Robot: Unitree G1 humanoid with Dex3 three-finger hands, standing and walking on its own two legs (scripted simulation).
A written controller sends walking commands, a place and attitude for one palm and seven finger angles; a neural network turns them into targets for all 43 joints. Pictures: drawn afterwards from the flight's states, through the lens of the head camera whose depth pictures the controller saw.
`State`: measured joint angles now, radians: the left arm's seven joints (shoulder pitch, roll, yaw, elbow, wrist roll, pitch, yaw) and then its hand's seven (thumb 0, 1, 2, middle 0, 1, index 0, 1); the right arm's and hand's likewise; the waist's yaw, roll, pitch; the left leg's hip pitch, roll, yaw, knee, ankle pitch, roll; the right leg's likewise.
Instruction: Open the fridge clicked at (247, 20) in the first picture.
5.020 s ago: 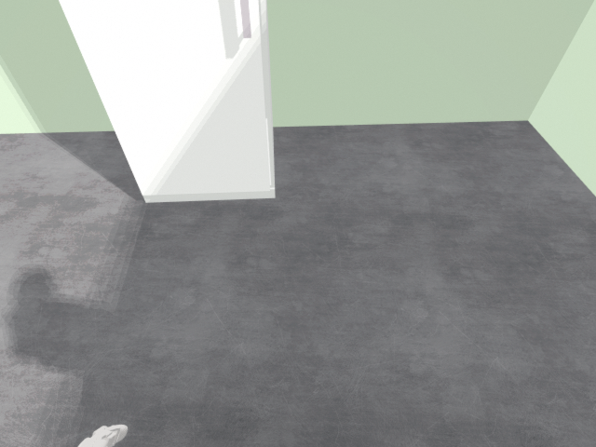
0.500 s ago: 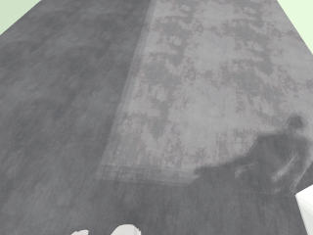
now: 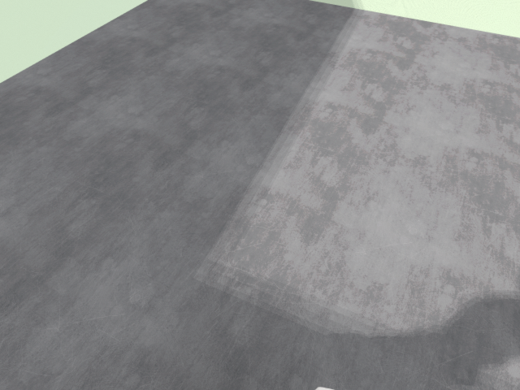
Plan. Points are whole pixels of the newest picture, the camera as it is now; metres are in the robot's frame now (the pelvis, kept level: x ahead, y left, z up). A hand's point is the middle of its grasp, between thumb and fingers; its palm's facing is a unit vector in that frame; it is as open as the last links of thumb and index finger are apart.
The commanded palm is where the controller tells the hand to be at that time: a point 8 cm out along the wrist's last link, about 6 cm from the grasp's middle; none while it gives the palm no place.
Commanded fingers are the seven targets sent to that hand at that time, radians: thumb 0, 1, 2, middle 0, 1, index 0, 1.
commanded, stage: walk to a spot facing it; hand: right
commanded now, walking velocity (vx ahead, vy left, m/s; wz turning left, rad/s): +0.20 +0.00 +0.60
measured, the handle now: out of the picture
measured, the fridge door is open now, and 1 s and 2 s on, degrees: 0 0 0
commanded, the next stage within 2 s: turn to face it in 0.36 s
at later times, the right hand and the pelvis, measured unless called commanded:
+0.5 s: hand (354, 339) +0.25 -0.17 -0.17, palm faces -0.32 +0.93 -0.20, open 7.4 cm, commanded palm none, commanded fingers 0.00 -0.90 -0.90 0.20 0.30 0.20 0.30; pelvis +0.09 -0.01 -0.01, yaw +19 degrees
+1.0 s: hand (364, 346) +0.25 -0.19 -0.20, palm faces -0.08 +0.98 -0.17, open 7.4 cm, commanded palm none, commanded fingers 0.00 -0.90 -0.90 0.20 0.30 0.20 0.30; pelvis +0.13 -0.02 -0.02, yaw +7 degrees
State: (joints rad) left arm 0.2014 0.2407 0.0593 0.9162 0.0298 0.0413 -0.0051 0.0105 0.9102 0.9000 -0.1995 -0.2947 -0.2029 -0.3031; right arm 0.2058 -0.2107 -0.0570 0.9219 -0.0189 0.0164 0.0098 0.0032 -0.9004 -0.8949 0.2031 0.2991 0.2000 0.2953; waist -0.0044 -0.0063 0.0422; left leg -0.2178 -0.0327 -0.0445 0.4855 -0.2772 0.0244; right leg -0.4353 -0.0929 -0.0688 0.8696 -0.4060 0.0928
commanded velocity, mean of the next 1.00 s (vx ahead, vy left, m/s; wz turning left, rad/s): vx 0.01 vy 0.00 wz -0.08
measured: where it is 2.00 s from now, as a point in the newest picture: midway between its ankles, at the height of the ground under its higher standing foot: outside the picture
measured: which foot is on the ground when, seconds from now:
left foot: down 0.00-0.10, up 0.12-0.52, down 0.54-0.92, up 0.94-1.00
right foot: up 0.00-0.08, down 0.10-0.54, up 0.56-0.88, down 0.90-1.00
